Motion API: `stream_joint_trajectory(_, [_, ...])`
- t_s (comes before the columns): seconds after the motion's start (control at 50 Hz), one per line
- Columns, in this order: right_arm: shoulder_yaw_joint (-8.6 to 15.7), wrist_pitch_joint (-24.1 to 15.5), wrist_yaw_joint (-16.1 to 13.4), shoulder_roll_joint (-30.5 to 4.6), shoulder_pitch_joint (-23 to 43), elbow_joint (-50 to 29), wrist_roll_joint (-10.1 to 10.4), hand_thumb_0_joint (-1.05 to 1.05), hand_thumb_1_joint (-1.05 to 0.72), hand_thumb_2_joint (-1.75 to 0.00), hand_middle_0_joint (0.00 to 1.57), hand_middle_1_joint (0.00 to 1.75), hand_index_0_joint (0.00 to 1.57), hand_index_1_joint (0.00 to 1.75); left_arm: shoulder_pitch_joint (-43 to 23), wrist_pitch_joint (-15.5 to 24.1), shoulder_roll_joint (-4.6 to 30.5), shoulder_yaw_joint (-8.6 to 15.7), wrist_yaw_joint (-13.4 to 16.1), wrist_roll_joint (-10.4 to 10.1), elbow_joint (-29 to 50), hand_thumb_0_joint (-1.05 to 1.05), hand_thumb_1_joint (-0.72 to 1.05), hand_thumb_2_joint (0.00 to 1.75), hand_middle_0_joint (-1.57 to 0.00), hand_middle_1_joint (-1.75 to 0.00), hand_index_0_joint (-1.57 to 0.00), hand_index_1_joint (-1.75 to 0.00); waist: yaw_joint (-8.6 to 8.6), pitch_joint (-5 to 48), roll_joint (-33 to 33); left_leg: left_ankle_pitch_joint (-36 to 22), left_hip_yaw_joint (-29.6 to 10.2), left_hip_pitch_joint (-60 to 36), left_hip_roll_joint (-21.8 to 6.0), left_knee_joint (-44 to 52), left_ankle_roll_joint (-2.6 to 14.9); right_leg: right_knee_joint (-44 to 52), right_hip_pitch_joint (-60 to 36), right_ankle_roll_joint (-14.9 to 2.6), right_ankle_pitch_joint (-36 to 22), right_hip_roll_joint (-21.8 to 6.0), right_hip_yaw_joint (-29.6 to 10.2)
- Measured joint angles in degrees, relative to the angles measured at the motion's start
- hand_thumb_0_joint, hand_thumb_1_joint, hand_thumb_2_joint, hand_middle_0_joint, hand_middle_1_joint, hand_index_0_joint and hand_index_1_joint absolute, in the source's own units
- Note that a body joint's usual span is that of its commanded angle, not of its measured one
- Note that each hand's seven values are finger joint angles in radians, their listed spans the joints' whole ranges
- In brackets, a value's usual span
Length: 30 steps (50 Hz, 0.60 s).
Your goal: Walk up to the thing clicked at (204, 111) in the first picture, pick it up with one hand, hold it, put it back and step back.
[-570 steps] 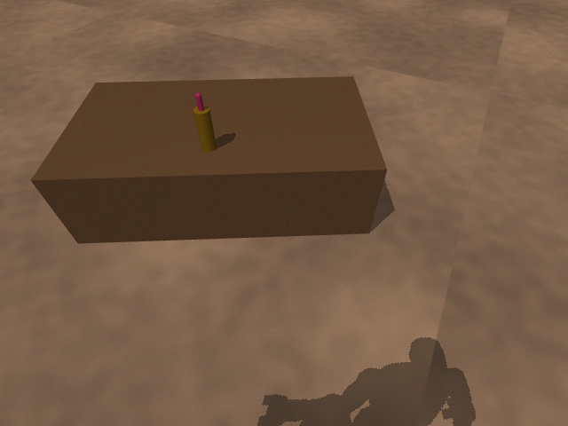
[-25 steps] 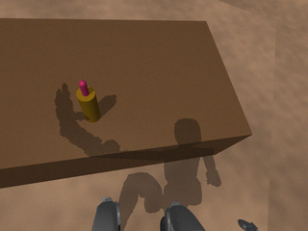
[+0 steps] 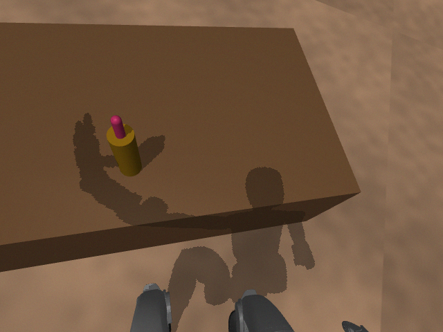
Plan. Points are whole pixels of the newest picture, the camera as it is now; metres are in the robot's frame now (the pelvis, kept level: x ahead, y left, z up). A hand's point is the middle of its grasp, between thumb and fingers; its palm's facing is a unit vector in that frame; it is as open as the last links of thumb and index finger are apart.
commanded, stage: go down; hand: left
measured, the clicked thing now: (124, 146) +0.54 +0.18 -0.18
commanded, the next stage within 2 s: none
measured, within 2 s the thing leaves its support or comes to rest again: neither
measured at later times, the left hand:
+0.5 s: hand out of the picture +0.46 +0.39 +0.09, palm faces +0.21 -0.98 +0.00, open 16.8 cm
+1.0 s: hand out of the picture +0.45 +0.39 +0.09, palm faces +0.22 -0.97 +0.00, open 16.8 cm
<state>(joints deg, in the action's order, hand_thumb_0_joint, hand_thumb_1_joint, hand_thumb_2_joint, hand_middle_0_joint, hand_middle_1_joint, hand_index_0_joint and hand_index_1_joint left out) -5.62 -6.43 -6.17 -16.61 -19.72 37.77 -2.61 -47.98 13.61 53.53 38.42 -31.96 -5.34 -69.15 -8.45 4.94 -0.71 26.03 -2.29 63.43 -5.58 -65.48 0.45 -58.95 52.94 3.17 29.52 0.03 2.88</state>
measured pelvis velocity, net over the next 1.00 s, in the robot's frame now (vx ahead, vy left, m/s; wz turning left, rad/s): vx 0.00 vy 0.00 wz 0.00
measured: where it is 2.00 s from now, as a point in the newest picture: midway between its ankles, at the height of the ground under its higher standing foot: outside the picture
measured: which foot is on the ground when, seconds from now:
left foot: down 0.00-1.00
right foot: down 0.00-1.00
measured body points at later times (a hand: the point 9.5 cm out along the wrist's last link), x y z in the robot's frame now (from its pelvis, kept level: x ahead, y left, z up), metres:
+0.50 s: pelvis +0.00 +0.00 +0.00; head +0.16 +0.06 +0.42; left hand +0.44 +0.44 +0.09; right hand +0.05 -0.27 -0.09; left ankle +0.04 +0.11 -0.65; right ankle -0.02 -0.17 -0.65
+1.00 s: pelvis +0.00 +0.00 +0.00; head +0.16 +0.06 +0.41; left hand +0.43 +0.44 +0.09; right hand +0.05 -0.28 -0.09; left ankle +0.04 +0.11 -0.65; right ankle -0.02 -0.17 -0.65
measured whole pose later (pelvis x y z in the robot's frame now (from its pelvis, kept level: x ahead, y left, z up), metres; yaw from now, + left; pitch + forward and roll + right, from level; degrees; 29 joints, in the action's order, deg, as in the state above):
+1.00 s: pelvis +0.00 +0.00 +0.00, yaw +0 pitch +24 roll -7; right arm -6.3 -5.8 -6.5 -16.6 -18.4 37.9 -2.5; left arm -49.7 15.1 54.5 39.8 -32.6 -6.9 -68.9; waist -8.6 4.7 -0.7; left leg 26.0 -3.1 65.3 -5.5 -66.7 0.1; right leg -60.5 54.8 3.0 29.9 0.2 3.4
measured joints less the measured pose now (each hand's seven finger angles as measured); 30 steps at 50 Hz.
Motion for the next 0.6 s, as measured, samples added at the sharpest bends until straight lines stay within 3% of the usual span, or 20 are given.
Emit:
stream_joint_trajectory(0.34, [-0.4, 0.39, 0.04, 0.09, 0.38, -0.24, 0.03, 0.01, -0.89, -0.89, 0.21, 0.3, 0.21, 0.3, -1.56, 0.59, 0.44, 0.56, -0.17, -0.5, 0.27, -0.02, -0.39, 0.07, -0.05, -0.04, -0.04, -0.05, -0.28, -0.2, 0.05, 0.09, -0.17, 1.1, 0.03, -0.52, 0.05, -0.42, 1.0, 0.08, 0.09, 0.04, 0.07])
stream_joint_trajectory(0.6, [-0.36, 0.52, -0.1, 0.24, 0.58, 0.11, 0.25, 0.01, -0.89, -0.89, 0.21, 0.3, 0.21, 0.3, 0.4, 1.77, -0.69, 1.47, -0.44, -2.0, 1.11, -0.02, -0.37, 0.06, -0.05, -0.04, -0.04, -0.05, 0.12, 0.03, 0.07, 0.25, -0.16, 0.83, -0.04, -0.56, -0.06, -0.58, 0.83, 0.1, 0.29, 0.11, 0.0])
